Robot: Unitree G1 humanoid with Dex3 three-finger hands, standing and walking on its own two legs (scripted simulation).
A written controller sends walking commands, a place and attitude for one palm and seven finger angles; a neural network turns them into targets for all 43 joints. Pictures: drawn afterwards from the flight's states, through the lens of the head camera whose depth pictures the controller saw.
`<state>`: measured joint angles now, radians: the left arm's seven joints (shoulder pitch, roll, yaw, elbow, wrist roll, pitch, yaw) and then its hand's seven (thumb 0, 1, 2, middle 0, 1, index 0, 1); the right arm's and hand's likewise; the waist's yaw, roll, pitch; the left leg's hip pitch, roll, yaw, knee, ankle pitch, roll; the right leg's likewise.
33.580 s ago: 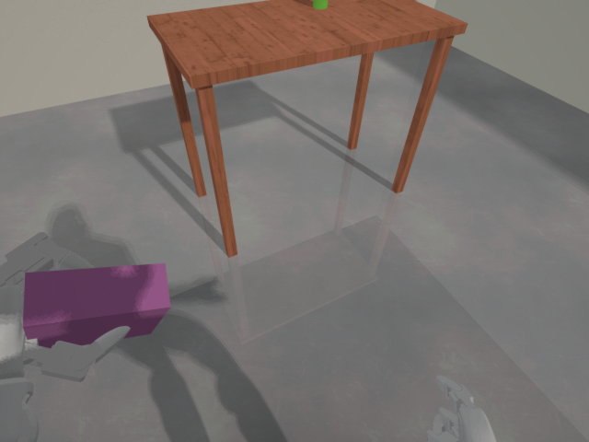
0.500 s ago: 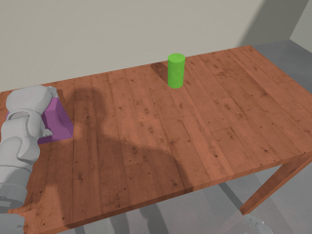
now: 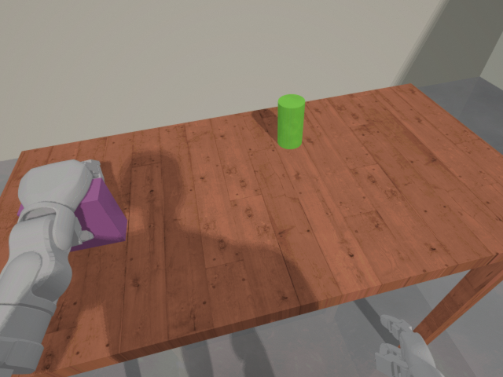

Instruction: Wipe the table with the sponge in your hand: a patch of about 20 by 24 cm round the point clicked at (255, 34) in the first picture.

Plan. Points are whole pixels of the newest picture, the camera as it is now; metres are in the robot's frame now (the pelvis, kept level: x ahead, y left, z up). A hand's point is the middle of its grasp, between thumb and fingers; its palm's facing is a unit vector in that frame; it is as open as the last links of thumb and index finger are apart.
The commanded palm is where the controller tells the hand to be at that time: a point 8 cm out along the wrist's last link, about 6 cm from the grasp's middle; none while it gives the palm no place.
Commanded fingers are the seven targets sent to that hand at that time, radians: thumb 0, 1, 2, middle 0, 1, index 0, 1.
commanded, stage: wipe back along the first lane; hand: left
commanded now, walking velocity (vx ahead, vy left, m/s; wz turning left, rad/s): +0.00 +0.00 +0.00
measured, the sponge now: (84, 224) +0.31 +0.32 +0.09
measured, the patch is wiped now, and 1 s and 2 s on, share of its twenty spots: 1.00 1.00 1.00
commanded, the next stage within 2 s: lift the sponge slowly off the table in 0.72 s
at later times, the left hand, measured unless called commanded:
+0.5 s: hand (69, 233) +0.27 +0.30 +0.13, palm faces +0.08 -0.05 -1.00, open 9.3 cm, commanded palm +0.23 +0.29 +0.16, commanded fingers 0.00 0.10 1.30 -1.20 -1.60 -1.20 -1.60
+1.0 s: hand (66, 257) +0.23 +0.28 +0.13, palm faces +0.10 -0.06 -0.99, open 9.3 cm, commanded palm +0.19 +0.27 +0.17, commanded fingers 0.00 0.10 1.30 -1.20 -1.60 -1.20 -1.60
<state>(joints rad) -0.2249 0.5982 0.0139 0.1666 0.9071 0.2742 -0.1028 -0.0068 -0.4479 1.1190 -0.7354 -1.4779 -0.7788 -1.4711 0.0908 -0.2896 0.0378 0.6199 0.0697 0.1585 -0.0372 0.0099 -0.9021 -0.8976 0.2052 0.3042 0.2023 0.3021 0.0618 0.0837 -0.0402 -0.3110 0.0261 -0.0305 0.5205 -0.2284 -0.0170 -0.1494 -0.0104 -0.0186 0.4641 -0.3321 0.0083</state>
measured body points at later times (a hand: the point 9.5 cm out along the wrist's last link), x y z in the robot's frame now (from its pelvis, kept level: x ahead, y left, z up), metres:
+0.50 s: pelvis +0.00 +0.00 +0.00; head +0.00 -0.03 +0.44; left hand +0.26 +0.30 +0.18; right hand +0.22 -0.23 -0.09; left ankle +0.03 +0.13 -0.74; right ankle -0.06 -0.13 -0.74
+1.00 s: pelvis +0.00 +0.00 -0.01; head -0.02 -0.04 +0.44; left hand +0.22 +0.28 +0.18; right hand +0.21 -0.23 -0.10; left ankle +0.03 +0.13 -0.74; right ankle -0.06 -0.13 -0.74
